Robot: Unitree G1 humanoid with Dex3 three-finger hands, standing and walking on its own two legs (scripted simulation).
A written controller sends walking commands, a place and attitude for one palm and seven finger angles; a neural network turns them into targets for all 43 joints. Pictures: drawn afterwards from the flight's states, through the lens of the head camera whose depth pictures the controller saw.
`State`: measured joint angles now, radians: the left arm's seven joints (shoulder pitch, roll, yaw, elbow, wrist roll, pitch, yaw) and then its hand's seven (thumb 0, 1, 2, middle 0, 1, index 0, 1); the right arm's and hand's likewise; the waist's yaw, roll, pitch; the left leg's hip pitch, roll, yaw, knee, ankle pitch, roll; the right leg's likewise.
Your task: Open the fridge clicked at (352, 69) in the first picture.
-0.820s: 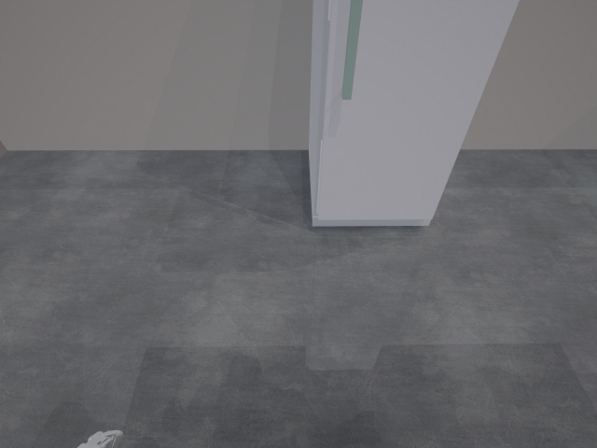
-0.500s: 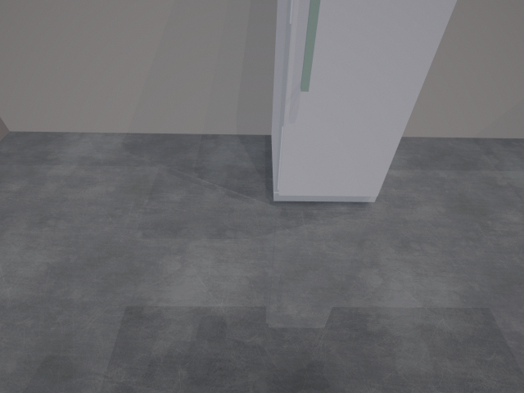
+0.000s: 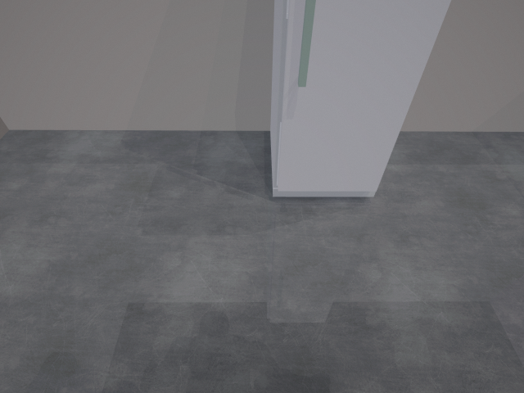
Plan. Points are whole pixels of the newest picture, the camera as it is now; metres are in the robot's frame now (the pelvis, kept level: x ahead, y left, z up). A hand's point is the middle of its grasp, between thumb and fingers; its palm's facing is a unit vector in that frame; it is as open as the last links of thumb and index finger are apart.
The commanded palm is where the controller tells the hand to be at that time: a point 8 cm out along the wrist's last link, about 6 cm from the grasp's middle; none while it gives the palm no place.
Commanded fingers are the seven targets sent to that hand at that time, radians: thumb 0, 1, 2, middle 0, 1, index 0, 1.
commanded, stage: look at it before walking up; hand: left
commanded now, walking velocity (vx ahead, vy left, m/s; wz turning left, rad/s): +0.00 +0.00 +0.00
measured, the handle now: (308, 9) +1.14 -0.08 +0.16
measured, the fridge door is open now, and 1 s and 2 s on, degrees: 0 0 0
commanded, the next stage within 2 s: walk to a spot facing it in 0.62 s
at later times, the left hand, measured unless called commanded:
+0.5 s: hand out of the picture +0.08 +0.25 -0.15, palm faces -0.03 -0.94 -0.34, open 7.4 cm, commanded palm none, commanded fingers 0.00 0.90 0.90 -0.20 -0.30 -0.20 -0.30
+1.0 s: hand out of the picture +0.07 +0.22 -0.17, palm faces -0.10 -0.95 -0.30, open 7.4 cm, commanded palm none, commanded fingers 0.00 0.90 0.90 -0.20 -0.30 -0.20 -0.30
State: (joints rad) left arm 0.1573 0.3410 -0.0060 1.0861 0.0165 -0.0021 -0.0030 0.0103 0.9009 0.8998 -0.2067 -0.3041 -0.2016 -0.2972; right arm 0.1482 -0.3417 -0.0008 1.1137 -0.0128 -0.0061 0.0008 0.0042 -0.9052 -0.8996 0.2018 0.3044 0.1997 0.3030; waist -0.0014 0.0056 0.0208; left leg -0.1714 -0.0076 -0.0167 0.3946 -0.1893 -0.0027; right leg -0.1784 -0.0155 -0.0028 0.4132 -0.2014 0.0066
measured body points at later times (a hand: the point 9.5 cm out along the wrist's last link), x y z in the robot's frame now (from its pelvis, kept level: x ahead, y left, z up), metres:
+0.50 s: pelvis +0.01 +0.00 +0.00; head +0.01 +0.00 +0.45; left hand +0.09 +0.30 -0.13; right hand +0.09 -0.30 -0.13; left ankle +0.02 +0.12 -0.74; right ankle +0.02 -0.12 -0.74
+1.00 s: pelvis +0.00 -0.01 -0.01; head +0.02 -0.01 +0.44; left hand +0.08 +0.27 -0.15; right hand +0.07 -0.28 -0.15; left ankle +0.02 +0.12 -0.74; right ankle +0.02 -0.12 -0.74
